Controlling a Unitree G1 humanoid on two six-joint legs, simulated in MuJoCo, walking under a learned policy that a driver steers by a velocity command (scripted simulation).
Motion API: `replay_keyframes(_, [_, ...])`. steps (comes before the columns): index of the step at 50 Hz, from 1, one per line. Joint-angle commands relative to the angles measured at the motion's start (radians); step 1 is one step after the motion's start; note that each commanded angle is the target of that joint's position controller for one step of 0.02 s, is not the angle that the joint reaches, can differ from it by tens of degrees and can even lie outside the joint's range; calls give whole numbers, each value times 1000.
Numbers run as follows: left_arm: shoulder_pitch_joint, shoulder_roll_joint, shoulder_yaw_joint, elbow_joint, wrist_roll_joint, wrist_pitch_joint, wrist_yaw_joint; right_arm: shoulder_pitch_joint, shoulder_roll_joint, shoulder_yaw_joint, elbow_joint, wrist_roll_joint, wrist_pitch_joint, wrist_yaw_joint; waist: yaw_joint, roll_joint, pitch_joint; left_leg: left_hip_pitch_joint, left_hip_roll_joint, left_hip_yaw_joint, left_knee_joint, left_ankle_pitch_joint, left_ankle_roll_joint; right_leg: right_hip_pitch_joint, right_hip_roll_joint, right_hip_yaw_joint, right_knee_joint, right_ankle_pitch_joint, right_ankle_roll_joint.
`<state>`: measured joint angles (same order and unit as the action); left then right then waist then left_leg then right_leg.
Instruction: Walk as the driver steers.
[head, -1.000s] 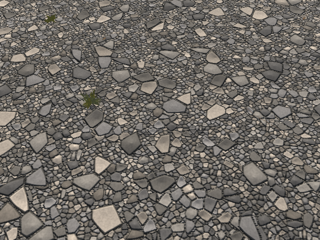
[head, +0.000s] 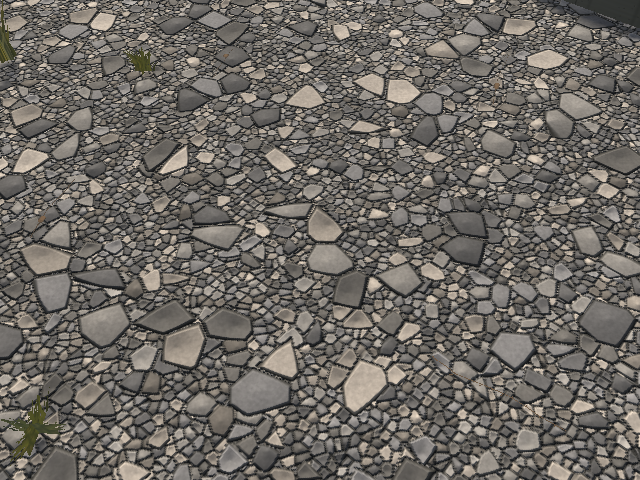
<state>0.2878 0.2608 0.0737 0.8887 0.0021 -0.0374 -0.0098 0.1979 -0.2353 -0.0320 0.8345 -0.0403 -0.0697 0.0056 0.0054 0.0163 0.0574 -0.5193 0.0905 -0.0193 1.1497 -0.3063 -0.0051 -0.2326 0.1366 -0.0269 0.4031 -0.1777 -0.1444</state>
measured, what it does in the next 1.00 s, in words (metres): walks ahead: left foot, then right foot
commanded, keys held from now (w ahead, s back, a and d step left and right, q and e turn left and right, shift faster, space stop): w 1.00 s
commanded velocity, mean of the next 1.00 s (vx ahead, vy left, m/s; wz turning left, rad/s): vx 0.50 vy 0.00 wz -0.12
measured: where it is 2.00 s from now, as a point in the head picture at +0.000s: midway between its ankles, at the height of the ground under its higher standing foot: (354, 245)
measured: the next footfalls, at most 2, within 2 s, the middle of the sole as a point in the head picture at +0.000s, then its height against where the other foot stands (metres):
left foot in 0.36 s outside the picture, level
right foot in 0.90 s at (387, 394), level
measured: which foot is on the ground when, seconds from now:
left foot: up 0.00-0.34, down 0.36-0.90, up 0.92-1.00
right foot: down 0.00-0.38, up 0.40-0.88, down 0.90-1.00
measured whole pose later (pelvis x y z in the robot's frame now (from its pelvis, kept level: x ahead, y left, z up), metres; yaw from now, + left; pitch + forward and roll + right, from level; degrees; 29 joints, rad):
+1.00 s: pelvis +0.55 -0.02 +0.00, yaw -5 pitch +0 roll +1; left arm 0.14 0.23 0.04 0.87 0.03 -0.07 -0.01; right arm 0.37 -0.23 -0.04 0.99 -0.01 -0.07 0.00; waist -0.03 0.02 0.05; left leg -0.28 -0.01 0.01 1.10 -0.38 0.08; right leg -0.34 0.03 -0.09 0.50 -0.17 -0.09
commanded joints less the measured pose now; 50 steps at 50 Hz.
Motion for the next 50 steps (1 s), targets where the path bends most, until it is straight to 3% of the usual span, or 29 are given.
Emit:
replay_keyframes(1, [36, 124, 24, -46, -4, -33, 4, 67, -65, -15, -40, -10, 29, 8, -32, -25, -48, -70, 19, 19, -90, 73, -31, 53, -263, 257, -205, 344, -143])
replay_keyframes(7, [164, 111, 12, -5, -4, -39, 5, -149, -63, -6, -102, 3, 28, 20, 54, -72, -14, -141, 7, 46, -382, 319, -21, 171, -242, 217, -212, 416, -53])
replay_keyframes(12, [219, 118, 3, 19, 14, -39, 19, -279, -72, 0, -147, 12, 15, 27, 93, -79, 18, -147, -34, 63, -529, 308, 19, 302, -289, 235, -179, 473, -58])
replay_keyframes(15, [173, 141, 3, 20, 20, -43, 29, -198, -97, -9, -134, 14, 4, 23, 31, -90, 9, 2, -75, 63, -608, 204, 70, 319, -315, 224, -104, 665, -34])
replay_keyframes(16, [157, 152, 5, 22, 23, -45, 29, -110, -114, -18, -106, 16, 0, 15, -7, -95, -33, 121, -111, 76, -626, 162, 89, 313, -306, 211, -16, 798, -21])
replay_keyframes(17, [143, 154, 4, 25, 23, -45, 25, 40, -131, -30, -57, 14, -7, 3, -75, -64, -109, 299, -132, 87, -685, 183, 114, 285, -268, 176, 153, 833, -5])
replay_keyframes(18, [143, 131, -5, 10, 16, -51, 21, 205, -179, -46, -22, -5, -16, -12, -141, -14, -219, 550, -2, -48, -693, 131, 158, 129, -229, 150, 390, 616, 9])
replay_keyframes(19, [255, 41, -23, -8, -25, -52, 13, 305, -292, -76, -15, -27, -14, -16, -112, 200, -359, 827, 282, -509, -741, 26, 291, -191, -58, 58, 782, 72, 62])
replay_keyframes(20, [252, 108, -9, 7, 1, -49, 16, 252, -239, -68, -3, 8, 0, -1, -87, 172, -338, 781, 320, -724, -866, 5, 320, -327, -26, 117, 896, -319, 48])
replay_keyframes(21, [171, 118, -5, -5, 16, -45, 14, 145, -176, -54, -19, 26, 4, 4, -49, 77, -164, 627, 283, -565, -879, -62, 301, -377, -94, 134, 914, -239, 44])
replay_keyframes(22, [106, 100, -12, -19, 20, -47, 6, 81, -118, -40, -26, 25, 0, 9, -38, 10, -84, 503, 237, -442, -915, -13, 278, -368, -134, 127, 859, -173, 45])
replay_keyframes(23, [83, 83, -14, -24, 23, -41, 0, 61, -94, -31, -19, 22, -5, 7, -15, 17, -40, 428, 187, -348, -945, 52, 245, -344, -166, 114, 801, -146, 49])
replay_keyframes(24, [89, 76, -16, -24, 36, -30, -6, 63, -76, -24, -2, 24, -11, 4, 8, 43, -24, 371, 148, -277, -966, 128, 221, -306, -187, 104, 756, -132, 61])
replay_keyframes(27, [88, 45, -25, -20, 40, -8, -20, 121, -94, -27, 40, 32, -33, 7, 26, 51, -32, 347, 117, -179, -1000, 294, 228, -298, -203, 63, 706, -85, 89])
replay_keyframes(33, [-168, 24, -42, -100, 31, -6, -26, 210, -102, -27, 95, 37, -33, 9, -20, 42, 24, 395, 61, -63, -1048, 380, 207, -399, -235, -6, 409, 127, 133])
replay_keyframes(39, [-320, 28, -49, -146, 23, -13, -21, 298, -118, -28, 143, 26, -27, -4, -62, 51, 34, 541, 109, -53, -990, 510, 196, -364, -197, -32, 206, 145, 106])
replay_keyframes(42, [-281, 47, -39, -141, 26, -24, -14, 276, -134, -32, 154, 19, -20, -14, -25, 58, 16, 601, 134, -46, -889, 699, 177, -268, -161, -40, 141, 34, 63])
replay_keyframes(43, [-197, 59, -31, -113, 28, -30, -8, 263, -141, -33, 156, 19, -18, -15, 13, 58, -26, 600, 123, -32, -789, 821, 164, -155, -129, -53, 107, 9, 44])
replay_keyframes(44, [-40, 79, -18, -57, 36, -40, 1, 253, -134, -30, 157, 22, -14, -15, 80, 25, -109, 549, 82, 7, -608, 842, 144, 45, -110, -60, 48, 38, 16])
replay_keyframes(45, [145, 147, 4, -15, 59, -50, 14, 243, -107, -19, 129, 30, -16, -13, 146, -44, -232, 363, 37, 42, -342, 594, 123, 311, -275, 117, 38, -25, -38])
replay_keyframes(46, [218, 256, 33, -3, 67, -44, 17, 359, 2, 3, 107, 65, -16, -5, 107, -280, -358, -4, -145, 110, 40, -67, 74, 590, -567, 593, -45, -94, -180])
replay_keyframes(47, [162, 198, 26, -5, 22, -29, 9, 303, -116, -27, 124, 33, -12, -11, 103, -146, -316, -109, -132, -20, 135, -197, 88, 518, -544, 683, -121, -126, -178])
replay_keyframes(48, [54, 147, 12, -18, 13, -29, 6, 221, -117, -33, 97, 30, -15, -7, 60, -103, -162, -144, -78, -35, 129, -110, 96, 383, -502, 512, -133, -103, -149])
replay_keyframes(49, [0, 92, -2, -22, 16, -37, 1, 176, -96, -27, 89, 31, -19, -2, 39, -60, -97, -115, -44, -34, 75, -41, 95, 265, -457, 409, -170, -12, -122])
replay_keyframes(50, [-20, 66, -9, -14, 16, -44, 3, 166, -81, -28, 92, 23, -10, 2, 11, -66, -56, -72, -19, -29, 20, -12, 89, 184, -410, 325, -196, 49, -87])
